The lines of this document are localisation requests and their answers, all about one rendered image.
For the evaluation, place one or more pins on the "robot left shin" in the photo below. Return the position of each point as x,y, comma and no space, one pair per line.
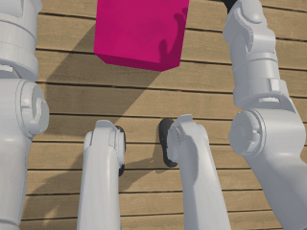
89,135

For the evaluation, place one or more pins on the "right robot forearm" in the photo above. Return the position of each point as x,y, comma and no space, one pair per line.
253,58

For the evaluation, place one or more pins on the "left robot forearm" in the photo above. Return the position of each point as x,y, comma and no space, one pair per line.
18,38

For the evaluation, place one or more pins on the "robot left upper arm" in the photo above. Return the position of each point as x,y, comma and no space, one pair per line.
23,114

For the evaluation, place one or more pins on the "carton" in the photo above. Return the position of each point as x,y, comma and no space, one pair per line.
143,34

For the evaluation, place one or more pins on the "robot right foot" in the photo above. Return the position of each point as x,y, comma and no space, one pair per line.
163,127

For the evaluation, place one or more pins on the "right robot hand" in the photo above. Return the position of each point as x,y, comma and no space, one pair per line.
229,4

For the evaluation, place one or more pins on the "robot right upper arm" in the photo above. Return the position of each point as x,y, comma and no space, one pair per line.
271,141

